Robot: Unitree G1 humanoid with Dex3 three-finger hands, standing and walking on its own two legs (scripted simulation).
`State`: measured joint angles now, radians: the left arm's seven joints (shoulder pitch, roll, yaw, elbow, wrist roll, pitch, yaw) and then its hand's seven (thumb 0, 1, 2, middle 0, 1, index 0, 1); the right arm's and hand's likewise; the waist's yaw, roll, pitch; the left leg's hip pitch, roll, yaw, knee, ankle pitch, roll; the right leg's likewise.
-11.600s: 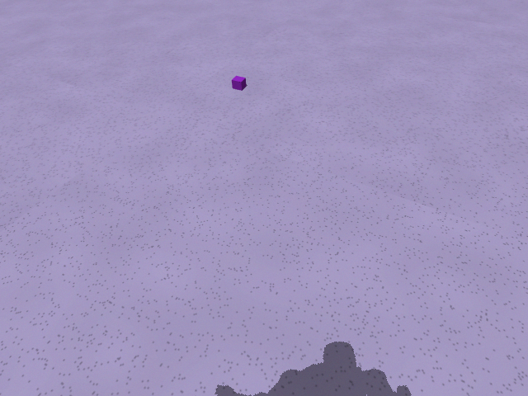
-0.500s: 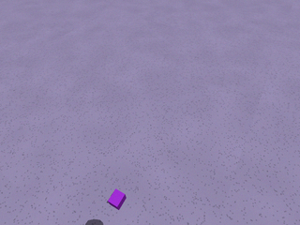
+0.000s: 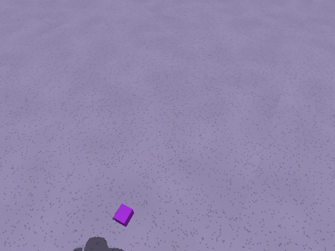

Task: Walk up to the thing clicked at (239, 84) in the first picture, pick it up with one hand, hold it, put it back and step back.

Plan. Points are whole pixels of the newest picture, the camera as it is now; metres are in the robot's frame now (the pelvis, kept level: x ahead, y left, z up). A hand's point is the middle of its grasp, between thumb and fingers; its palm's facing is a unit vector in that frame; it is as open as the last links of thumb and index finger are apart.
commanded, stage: walk up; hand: left
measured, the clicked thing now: (124, 215) +0.42 +0.26 -0.73
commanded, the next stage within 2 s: stand in 1.16 s
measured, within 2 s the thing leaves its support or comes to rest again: neither
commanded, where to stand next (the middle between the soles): +0.05 +0.00 m, yaw +4 degrees
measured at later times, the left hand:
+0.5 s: hand out of the picture +0.09 +0.24 -0.14, palm faces +0.03 -0.95 -0.32, open 7.4 cm
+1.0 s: hand out of the picture +0.06 +0.24 -0.14, palm faces +0.04 -0.95 -0.32, open 7.4 cm
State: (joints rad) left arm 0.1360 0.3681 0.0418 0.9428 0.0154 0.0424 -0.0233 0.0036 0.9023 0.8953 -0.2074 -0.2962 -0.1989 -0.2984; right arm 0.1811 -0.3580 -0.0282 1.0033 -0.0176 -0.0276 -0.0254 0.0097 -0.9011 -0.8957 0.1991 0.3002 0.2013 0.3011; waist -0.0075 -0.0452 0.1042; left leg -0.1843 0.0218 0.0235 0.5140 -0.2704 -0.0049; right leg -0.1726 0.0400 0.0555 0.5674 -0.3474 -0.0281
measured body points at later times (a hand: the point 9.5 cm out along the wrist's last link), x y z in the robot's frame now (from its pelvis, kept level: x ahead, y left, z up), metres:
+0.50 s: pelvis +0.00 -0.01 +0.01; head +0.00 -0.01 +0.46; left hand +0.08 +0.29 -0.12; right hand +0.08 -0.31 -0.12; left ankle -0.01 +0.13 -0.73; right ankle -0.01 -0.13 -0.73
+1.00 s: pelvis +0.00 -0.01 +0.01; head +0.00 -0.01 +0.46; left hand +0.06 +0.29 -0.12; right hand +0.08 -0.31 -0.12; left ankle -0.01 +0.13 -0.73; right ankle -0.01 -0.13 -0.73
